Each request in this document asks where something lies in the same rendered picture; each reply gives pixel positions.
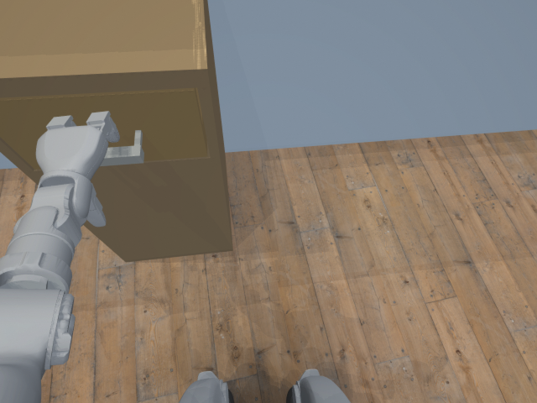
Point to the robot left forearm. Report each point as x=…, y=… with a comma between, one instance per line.
x=43, y=245

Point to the cabinet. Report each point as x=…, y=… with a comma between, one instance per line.
x=161, y=208

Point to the robot right thigh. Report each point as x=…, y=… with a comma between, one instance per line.
x=317, y=389

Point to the robot left thigh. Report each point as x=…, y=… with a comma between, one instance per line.
x=206, y=391

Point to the left robot upper arm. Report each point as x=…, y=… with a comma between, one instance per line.
x=36, y=329

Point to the handle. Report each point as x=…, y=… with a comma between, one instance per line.
x=126, y=155

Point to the drawer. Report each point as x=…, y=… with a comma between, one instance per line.
x=171, y=120

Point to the robot left hand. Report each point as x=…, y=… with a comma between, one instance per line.
x=81, y=149

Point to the robot thigh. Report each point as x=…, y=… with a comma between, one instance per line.
x=206, y=391
x=317, y=389

